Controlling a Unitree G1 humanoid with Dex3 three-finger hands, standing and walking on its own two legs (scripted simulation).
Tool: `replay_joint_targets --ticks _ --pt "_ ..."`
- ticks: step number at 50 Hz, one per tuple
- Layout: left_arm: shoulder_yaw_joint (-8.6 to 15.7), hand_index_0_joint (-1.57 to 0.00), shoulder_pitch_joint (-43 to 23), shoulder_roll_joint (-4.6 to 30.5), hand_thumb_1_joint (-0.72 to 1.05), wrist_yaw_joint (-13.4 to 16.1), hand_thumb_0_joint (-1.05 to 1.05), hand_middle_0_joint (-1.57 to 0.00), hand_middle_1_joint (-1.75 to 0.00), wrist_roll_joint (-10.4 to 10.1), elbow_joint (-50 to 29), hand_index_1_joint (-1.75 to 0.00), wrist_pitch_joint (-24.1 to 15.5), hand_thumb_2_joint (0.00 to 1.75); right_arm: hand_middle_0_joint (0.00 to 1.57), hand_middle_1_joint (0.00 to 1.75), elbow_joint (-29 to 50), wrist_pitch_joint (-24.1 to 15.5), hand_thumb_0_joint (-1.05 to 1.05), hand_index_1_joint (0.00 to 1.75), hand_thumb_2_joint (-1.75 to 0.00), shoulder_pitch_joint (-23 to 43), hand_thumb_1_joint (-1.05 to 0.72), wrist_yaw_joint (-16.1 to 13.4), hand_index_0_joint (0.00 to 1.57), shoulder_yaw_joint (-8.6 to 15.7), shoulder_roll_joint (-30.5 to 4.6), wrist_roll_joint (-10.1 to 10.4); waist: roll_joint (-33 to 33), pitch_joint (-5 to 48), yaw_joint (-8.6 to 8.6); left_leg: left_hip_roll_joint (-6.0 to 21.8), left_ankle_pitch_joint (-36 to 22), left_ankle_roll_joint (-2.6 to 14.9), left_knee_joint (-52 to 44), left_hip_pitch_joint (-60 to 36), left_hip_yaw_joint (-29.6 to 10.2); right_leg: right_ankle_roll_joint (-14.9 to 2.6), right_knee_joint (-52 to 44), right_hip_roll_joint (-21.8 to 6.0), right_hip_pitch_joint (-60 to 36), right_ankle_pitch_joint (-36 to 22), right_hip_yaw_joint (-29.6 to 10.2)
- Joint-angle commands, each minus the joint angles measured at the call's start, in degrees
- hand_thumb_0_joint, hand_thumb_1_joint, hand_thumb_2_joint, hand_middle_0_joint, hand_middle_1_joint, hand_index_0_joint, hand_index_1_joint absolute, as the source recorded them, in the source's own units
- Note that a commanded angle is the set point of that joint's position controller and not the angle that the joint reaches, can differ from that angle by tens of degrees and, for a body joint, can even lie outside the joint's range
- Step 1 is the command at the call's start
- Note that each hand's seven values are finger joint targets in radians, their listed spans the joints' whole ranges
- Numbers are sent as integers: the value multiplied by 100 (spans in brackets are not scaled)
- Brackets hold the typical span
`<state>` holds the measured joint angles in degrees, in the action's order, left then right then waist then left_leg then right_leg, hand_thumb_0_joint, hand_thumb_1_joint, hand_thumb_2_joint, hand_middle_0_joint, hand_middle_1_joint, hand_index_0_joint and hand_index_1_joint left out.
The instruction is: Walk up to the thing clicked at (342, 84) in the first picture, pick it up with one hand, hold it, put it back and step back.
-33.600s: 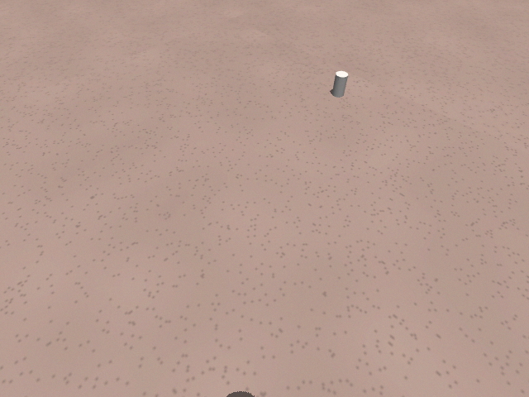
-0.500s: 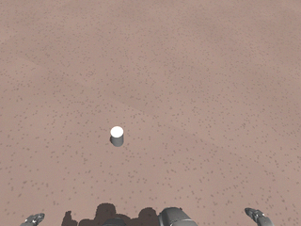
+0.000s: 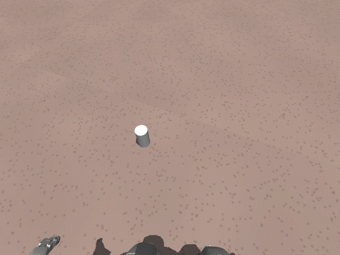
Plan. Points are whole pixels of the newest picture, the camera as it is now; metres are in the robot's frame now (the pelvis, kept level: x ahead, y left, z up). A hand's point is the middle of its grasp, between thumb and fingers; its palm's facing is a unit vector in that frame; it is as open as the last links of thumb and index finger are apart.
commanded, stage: step back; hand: left
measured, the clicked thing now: (142, 136) +0.84 +0.21 -0.69
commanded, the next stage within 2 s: stand in 1.62 s
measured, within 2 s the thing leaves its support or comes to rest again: neither
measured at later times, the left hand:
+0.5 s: hand out of the picture -0.10 +0.23 -0.16, palm faces +0.00 -0.92 -0.40, open 7.4 cm
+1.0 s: hand out of the picture -0.16 +0.23 -0.14, palm faces +0.06 -0.91 -0.40, open 7.4 cm
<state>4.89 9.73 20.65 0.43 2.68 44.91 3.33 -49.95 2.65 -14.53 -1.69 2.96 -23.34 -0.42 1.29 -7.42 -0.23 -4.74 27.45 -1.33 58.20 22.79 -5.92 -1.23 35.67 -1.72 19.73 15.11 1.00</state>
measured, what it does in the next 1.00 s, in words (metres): walks backwards: left foot, then right foot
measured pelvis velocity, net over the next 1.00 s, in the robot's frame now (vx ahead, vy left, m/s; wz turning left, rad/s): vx -0.21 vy -0.05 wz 0.04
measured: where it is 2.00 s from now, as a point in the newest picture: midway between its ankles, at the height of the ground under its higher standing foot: outside the picture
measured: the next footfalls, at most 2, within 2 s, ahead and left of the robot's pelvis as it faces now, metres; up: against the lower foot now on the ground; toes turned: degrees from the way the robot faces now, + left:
left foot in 0.08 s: -0.02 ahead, +0.12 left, +0.00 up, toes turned +1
right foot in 0.42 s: -0.14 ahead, -0.15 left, +0.00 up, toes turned +2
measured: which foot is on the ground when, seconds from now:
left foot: up 0.00-0.06, down 0.08-0.46, up 0.48-0.72, down 0.74-1.00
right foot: down 0.00-0.10, up 0.12-0.40, down 0.42-1.00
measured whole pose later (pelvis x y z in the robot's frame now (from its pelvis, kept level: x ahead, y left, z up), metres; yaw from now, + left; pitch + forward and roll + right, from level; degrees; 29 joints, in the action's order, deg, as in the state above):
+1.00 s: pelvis -0.21 -0.05 +0.00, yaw +2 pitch -3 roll -1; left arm 4.0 12.3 22.2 -0.3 1.4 56.5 -1.3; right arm -55.8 0.7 -12.4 1.3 2.8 -20.2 -1.5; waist 1.3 -3.6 -0.4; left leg 1.2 20.1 -0.2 36.4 13.3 -2.7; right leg -1.0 33.7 0.3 14.3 16.0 2.1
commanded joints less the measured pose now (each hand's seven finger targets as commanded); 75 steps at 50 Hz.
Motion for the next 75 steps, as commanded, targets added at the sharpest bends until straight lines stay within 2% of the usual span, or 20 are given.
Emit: replay_joint_targets --ticks 1,4,7,11,20,22,23,24,28,33,36,39,48,50,51,63,65,67,72,75 --pt "366 -20 21 1325 90 158 0 -20 -30 -17 -558 -30 -78 90 20 30 532 -310 0 30 -90 30 -90 -68 20 227 -799 -95 -1413 1119 -239 407 -33 97 -2149 281 399 -996 -284 -1252 -2001 -2631 -1200" --pt "261 -20 -227 1234 90 81 0 -20 -30 -128 -691 -30 48 90 20 30 274 -342 0 30 -90 -421 -90 -61 20 357 -965 -140 -684 1333 -26 491 -2154 258 -3642 -1000 314 -505 513 -824 -1061 -1684 -785" --pt "305 -20 -730 1285 90 131 0 -20 -30 -117 -807 -30 62 90 20 30 555 -310 0 30 -90 149 -90 -48 20 580 -2209 -221 1295 873 285 3064 -3247 2051 -3929 -194 -2896 58 3069 355 494 2371 -894" --pt "324 -20 -139 1240 90 33 0 -20 -30 -218 -382 -30 76 90 20 30 654 -337 0 30 -90 740 -90 -130 20 329 -1309 -218 397 711 -200 1856 -3832 1358 -3287 -443 -670 -5 3873 724 707 1396 -1168" --pt "184 -20 539 988 90 55 0 -20 -30 -130 213 -30 -329 90 20 30 592 -90 0 30 -90 632 -90 15 20 363 -1377 -140 960 1409 -89 1511 -2968 1148 -2061 -1445 -111 154 -1453 399 -722 136 78" --pt "318 -20 619 1472 90 78 0 -20 -30 5 389 -30 -404 90 20 30 657 -53 0 30 -90 649 -90 55 20 237 -976 -76 54 1307 -103 947 -1508 668 -1270 153 102 -137 -1297 -93 -1624 -188 -1191" --pt "440 -20 515 1996 90 64 0 -20 -30 34 274 -30 -407 90 20 30 814 -80 0 30 -90 684 -90 35 20 159 -714 -53 -1319 1014 -105 183 420 319 -711 1365 232 -576 -1545 -1225 -1493 197 -2793" --pt "491 -20 27 2476 90 92 0 -20 -30 69 96 -30 -397 90 20 30 770 -53 0 30 -90 1036 -90 -53 20 299 -1014 -99 -1628 721 -425 326 826 130 136 615 -410 -1513 -1868 -2253 223 451 -3765" --pt "267 -20 -520 1522 90 132 0 -20 -30 -10 96 -30 -474 90 20 30 318 -146 0 30 -90 646 -90 41 20 266 -949 24 -680 322 96 89 -119 175 345 428 -214 -911 -995 -1039 -25 -1034 -1392" --pt "329 -20 255 1678 90 72 0 -20 -30 38 316 -30 -518 90 20 30 289 -292 0 30 -90 857 -90 118 20 211 -811 -108 -1333 493 -387 364 253 59 -1652 398 319 -924 -1137 -1061 -1033 383 -1651" --pt "208 -20 -7 1536 90 14 0 -20 -30 -65 248 -30 -410 90 20 30 -58 -433 0 30 -90 221 -90 137 20 306 -791 -149 -1114 826 -18 223 -701 171 -3920 -1311 657 -696 -451 -981 -514 2 -1306" --pt "109 -20 -165 1255 90 73 0 -20 -30 -172 301 -30 -414 90 20 30 -55 -491 0 30 -90 259 -90 126 20 509 -1763 -207 684 837 134 2420 408 1514 -4329 -1578 -2785 9 1539 -1 1096 1892 -262" --pt "159 -20 526 1157 90 28 0 -20 -30 -91 924 -30 -641 90 20 30 -42 -341 0 30 -90 879 -90 224 20 237 -865 -75 422 571 -350 1089 -121 614 -3043 155 -292 -66 -1100 268 -1701 116 77" --pt "352 -20 818 1856 90 83 0 -20 -30 14 939 -30 -707 90 20 30 95 -322 0 30 -90 808 -90 195 20 128 -464 -61 -1058 570 -524 28 456 278 -1079 1432 165 -705 -2390 -1495 -2018 2330 -2912" --pt "398 -20 319 2102 90 76 0 -20 -30 23 793 -30 -700 90 20 30 -33 -301 0 30 -90 745 -90 134 20 244 -829 -132 -749 204 -422 404 564 214 -474 1010 -152 -1243 -2658 -2303 -861 3222 -3522" --pt "20 -20 -371 1245 90 -25 0 -20 -30 -166 641 -30 -530 90 20 30 -558 -486 0 30 -90 85 -90 147 20 286 -765 -146 -630 742 113 482 -1882 139 -3353 -1651 570 -380 -378 -729 -6 -849 -402" --pt "-84 -20 -190 871 90 -23 0 -20 -30 -286 670 -30 -447 90 20 30 -431 -555 0 30 -90 438 -90 74 20 315 -1243 -184 622 906 -106 1926 -1758 717 -3961 -1337 -1469 50 479 34 172 373 27" --pt "11 -20 -184 1279 90 6 0 -20 -30 -255 907 -30 -379 90 20 30 -408 -512 0 30 -90 881 -90 90 20 338 -1500 -152 559 710 -104 2173 -1261 1296 -3948 -315 -1511 1 533 -58 -674 1424 -164" --pt "25 -20 114 1272 90 56 0 -20 -30 -220 1165 -30 -509 90 20 30 -450 -505 0 30 -90 1046 -90 56 20 195 -1041 -42 588 1277 -224 1358 -4102 519 -2714 -1076 -94 -48 -782 -260 -1301 -1347 -267" --pt "12 -20 -411 1382 90 48 0 -20 -30 -234 1058 -30 -507 90 20 30 -581 -474 0 30 -90 824 -90 28 20 153 -837 3 135 1506 23 1135 -3576 360 -2923 -1236 140 -183 -516 -503 -1349 -1843 -509"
